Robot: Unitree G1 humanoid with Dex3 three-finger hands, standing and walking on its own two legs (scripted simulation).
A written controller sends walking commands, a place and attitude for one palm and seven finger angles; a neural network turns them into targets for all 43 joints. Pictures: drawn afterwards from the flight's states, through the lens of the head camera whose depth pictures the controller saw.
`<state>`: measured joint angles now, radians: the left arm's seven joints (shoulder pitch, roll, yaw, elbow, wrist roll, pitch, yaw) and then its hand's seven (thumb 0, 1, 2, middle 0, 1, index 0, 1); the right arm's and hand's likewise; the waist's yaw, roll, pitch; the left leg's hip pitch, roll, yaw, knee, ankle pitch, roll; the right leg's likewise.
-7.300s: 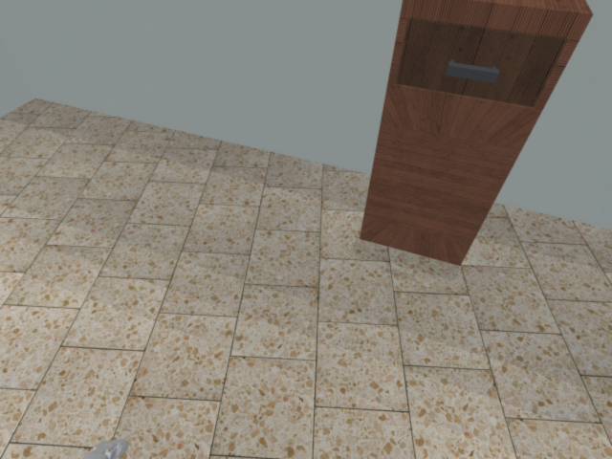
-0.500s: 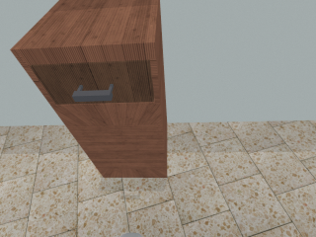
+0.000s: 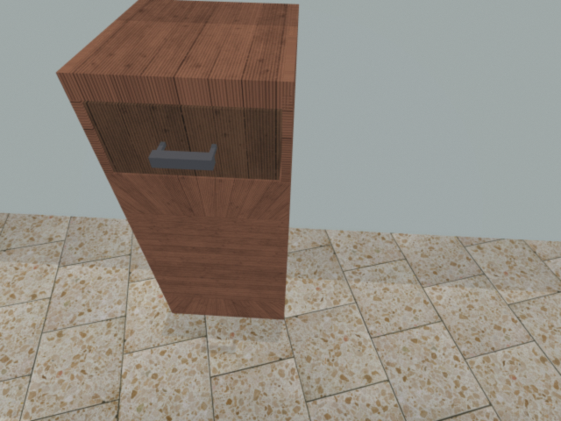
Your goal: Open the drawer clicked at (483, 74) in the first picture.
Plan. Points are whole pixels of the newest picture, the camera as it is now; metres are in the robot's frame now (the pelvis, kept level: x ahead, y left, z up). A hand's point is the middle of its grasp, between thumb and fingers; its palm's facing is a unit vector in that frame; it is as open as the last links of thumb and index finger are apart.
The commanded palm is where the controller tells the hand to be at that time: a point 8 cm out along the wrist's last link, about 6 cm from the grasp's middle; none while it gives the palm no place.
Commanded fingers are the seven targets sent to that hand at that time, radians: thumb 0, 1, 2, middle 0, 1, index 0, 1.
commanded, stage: come to a stop and stand still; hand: left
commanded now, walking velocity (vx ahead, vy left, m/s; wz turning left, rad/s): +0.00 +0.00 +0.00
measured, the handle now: (185, 153) +0.60 +0.25 +0.04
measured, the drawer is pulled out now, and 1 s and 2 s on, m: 0.00 0.00 0.00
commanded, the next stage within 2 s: look again from close up in 1.06 s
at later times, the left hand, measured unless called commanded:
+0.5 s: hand out of the picture -0.01 +0.17 -0.18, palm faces +0.04 -0.99 -0.14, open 7.4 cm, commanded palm none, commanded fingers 0.00 0.90 0.90 -0.20 -0.30 -0.20 -0.30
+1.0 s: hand out of the picture +0.03 +0.18 -0.18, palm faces +0.04 -0.98 -0.17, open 7.3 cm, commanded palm none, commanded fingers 0.00 0.90 0.90 -0.20 -0.30 -0.20 -0.30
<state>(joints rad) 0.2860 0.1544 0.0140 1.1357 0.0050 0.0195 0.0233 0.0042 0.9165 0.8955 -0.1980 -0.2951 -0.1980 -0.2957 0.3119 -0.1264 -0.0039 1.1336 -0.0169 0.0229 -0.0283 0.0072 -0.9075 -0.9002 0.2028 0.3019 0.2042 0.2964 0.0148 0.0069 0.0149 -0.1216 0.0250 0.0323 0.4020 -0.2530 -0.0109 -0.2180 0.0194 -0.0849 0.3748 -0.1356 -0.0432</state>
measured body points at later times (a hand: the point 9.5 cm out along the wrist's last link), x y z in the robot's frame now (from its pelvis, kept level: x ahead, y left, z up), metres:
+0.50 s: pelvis +0.02 +0.02 +0.00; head +0.03 +0.02 +0.45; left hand -0.01 +0.22 -0.17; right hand -0.02 -0.18 -0.16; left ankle -0.02 +0.13 -0.74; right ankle +0.05 -0.09 -0.74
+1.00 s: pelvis +0.05 +0.02 +0.00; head +0.07 +0.02 +0.45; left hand +0.03 +0.23 -0.16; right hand +0.03 -0.19 -0.16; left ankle -0.02 +0.13 -0.74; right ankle +0.05 -0.09 -0.74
